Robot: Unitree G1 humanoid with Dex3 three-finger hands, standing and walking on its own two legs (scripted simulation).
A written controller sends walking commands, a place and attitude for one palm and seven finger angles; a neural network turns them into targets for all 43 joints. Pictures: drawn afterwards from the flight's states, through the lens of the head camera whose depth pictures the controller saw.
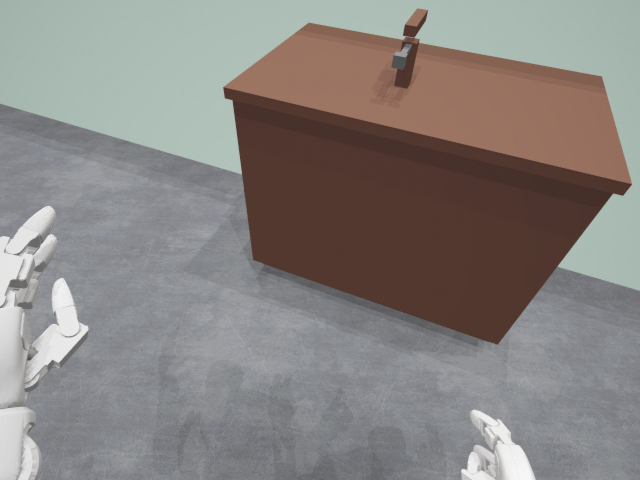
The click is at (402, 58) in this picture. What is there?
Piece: tap's lever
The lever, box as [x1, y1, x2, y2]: [391, 52, 407, 69]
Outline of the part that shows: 395,52 393,55 391,67 402,69 405,65 407,54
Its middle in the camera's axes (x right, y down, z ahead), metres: +0.18 -0.41 +0.89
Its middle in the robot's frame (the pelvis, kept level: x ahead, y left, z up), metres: +0.96 -0.12 +0.13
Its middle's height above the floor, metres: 0.90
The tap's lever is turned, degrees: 0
